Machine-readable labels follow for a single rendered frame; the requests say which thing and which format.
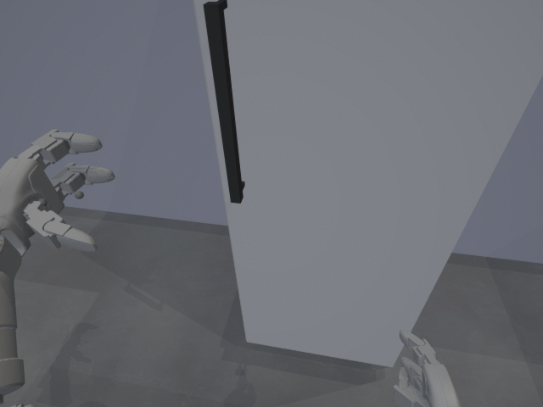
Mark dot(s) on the right robot hand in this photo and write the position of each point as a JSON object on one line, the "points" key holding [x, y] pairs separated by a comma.
{"points": [[433, 385]]}

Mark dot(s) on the left robot hand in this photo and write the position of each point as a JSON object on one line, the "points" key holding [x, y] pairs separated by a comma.
{"points": [[23, 182]]}

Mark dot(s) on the left robot forearm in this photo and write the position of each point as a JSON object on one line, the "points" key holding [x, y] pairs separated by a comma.
{"points": [[13, 245]]}

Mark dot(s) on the fridge door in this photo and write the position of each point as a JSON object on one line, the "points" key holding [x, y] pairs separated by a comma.
{"points": [[367, 131]]}

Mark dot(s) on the handle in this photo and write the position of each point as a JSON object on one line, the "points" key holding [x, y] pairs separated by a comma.
{"points": [[217, 37]]}

